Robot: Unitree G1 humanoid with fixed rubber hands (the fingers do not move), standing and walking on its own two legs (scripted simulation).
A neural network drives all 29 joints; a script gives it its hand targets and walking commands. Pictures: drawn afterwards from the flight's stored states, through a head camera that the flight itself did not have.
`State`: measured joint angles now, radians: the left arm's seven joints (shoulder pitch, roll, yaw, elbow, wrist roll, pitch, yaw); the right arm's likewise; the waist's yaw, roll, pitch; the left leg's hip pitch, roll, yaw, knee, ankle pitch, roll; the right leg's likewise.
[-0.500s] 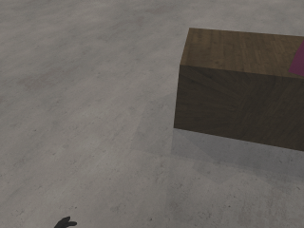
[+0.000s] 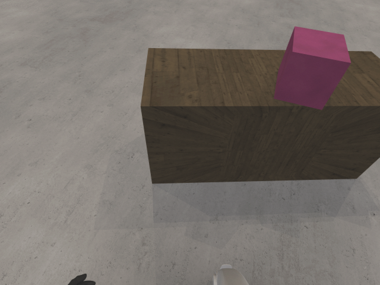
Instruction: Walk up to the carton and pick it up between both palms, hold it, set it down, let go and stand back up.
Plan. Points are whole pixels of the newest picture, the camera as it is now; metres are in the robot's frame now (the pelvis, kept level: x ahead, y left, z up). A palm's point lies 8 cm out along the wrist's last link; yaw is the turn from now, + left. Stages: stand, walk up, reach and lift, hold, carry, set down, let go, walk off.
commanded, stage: walk up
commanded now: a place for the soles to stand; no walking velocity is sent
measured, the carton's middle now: (308, 67) +0.98 -0.53 -0.04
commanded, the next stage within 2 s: none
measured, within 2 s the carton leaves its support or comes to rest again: neither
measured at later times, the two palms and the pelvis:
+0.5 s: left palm (135, 248) +0.25 +0.13 -0.14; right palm (340, 229) +0.29 -0.39 -0.10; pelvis +0.20 -0.13 -0.02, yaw -1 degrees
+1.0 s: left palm (207, 171) +0.46 -0.06 -0.11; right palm out of the picture +0.38 -0.60 -0.12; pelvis +0.34 -0.31 -0.01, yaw +0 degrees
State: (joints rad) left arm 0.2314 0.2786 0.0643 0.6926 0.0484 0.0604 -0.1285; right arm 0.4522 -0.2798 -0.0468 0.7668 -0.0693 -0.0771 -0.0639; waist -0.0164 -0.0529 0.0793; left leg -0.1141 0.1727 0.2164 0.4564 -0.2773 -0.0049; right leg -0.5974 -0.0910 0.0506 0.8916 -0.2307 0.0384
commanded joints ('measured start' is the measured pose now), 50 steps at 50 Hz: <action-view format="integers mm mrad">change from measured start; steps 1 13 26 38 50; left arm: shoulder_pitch -62 33 47 -86 -26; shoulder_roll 14 121 144 39 141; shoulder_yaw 13 25 -5 0 14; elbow -86 -68 -90 -121 -101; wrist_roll -8 -5 33 -1 2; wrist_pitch -48 -66 1 -10 -33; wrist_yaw -12 94 67 20 99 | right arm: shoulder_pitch -11 68 190 8 51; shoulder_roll -207 -87 -236 -216 -85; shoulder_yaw -71 -30 -113 -94 -53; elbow -65 -145 -163 -126 -158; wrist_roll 7 41 2 4 50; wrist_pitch -20 42 36 -8 53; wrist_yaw -4 22 -39 -6 -10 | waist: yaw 8 68 -44 -8 73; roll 199 -58 193 193 -76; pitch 4 -17 -87 -28 -33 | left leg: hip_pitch -156 -432 148 -161 -438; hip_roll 155 -59 382 97 -122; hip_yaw -22 -225 -955 -252 -262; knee -205 701 -219 -108 658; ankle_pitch -98 -166 -492 0 -233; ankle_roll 174 12 357 193 -2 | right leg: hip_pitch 219 333 -191 143 359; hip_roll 5 -184 67 -45 -214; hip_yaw -88 192 -36 -80 100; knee -165 -540 388 -85 -502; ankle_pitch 54 130 -375 -25 128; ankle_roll -38 -306 -17 -15 -308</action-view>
